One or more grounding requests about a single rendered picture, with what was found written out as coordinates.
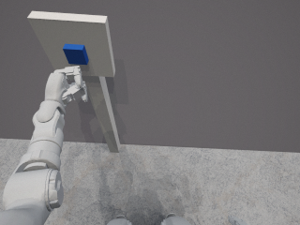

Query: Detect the robot left hand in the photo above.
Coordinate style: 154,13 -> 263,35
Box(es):
44,66 -> 88,109

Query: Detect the robot left upper arm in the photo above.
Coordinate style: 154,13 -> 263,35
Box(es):
0,168 -> 64,225

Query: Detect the robot right hand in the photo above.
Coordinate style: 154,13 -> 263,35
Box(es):
228,215 -> 248,225

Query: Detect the right robot shin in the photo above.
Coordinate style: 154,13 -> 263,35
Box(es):
165,213 -> 176,219

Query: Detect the robot right thigh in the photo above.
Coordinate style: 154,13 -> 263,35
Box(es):
160,216 -> 191,225

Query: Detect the button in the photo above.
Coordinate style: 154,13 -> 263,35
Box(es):
63,44 -> 89,65

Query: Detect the panel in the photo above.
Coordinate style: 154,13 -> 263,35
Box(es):
27,10 -> 120,153

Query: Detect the left robot forearm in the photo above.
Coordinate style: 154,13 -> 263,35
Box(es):
2,100 -> 66,211

